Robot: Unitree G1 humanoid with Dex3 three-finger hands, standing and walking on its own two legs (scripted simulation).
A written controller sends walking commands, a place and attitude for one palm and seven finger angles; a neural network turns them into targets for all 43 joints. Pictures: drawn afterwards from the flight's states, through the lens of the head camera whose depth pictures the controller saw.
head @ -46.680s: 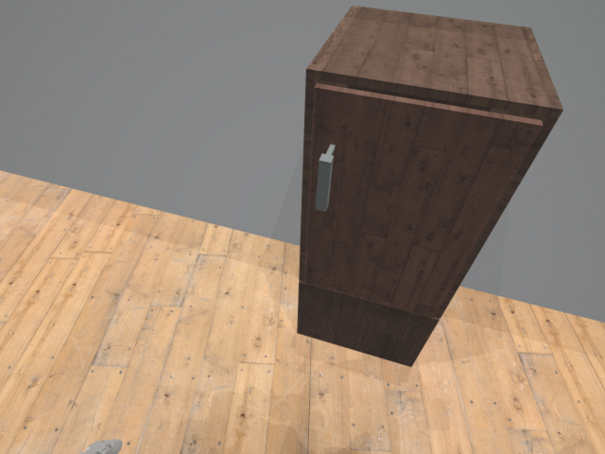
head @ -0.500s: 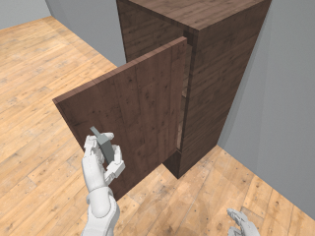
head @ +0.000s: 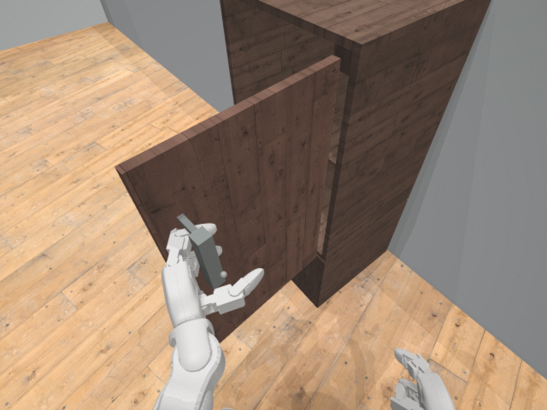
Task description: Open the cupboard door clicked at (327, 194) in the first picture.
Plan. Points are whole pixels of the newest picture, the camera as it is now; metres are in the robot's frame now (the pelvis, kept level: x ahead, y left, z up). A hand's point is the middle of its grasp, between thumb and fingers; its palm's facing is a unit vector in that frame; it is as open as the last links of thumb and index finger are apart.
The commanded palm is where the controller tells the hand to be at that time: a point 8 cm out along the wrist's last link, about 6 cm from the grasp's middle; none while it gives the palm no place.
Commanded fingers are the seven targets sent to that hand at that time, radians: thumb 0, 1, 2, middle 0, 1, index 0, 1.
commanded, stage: open thumb and fingers to let go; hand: left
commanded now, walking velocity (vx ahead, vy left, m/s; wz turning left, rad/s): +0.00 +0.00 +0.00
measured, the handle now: (200, 251) +0.33 +0.13 +0.06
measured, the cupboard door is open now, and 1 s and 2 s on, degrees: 95 97 96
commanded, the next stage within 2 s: slide the hand sideways off the handle in 0.40 s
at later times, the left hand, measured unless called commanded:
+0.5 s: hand (221, 277) +0.29 +0.09 +0.06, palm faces +0.31 -0.95 +0.00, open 15.2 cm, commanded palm +0.25 +0.13 +0.06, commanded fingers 0.00 -0.50 0.30 -0.15 -0.30 -0.15 -0.30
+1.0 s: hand (213, 307) +0.25 +0.09 +0.06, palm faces -0.09 -1.00 -0.01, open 16.3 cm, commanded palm +0.23 +0.15 +0.06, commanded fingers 0.00 -0.50 0.30 -0.15 -0.30 -0.15 -0.30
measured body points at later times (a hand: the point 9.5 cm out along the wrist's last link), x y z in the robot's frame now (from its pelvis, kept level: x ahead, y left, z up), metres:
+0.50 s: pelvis -0.01 +0.03 -0.01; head +0.01 +0.03 +0.44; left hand +0.27 +0.14 +0.06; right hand +0.16 -0.18 -0.10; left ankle +0.02 +0.15 -0.69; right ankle -0.02 -0.07 -0.69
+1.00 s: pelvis -0.02 +0.04 -0.01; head +0.01 +0.04 +0.44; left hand +0.25 +0.15 +0.06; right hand +0.15 -0.18 -0.09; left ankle +0.02 +0.15 -0.69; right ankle -0.02 -0.07 -0.69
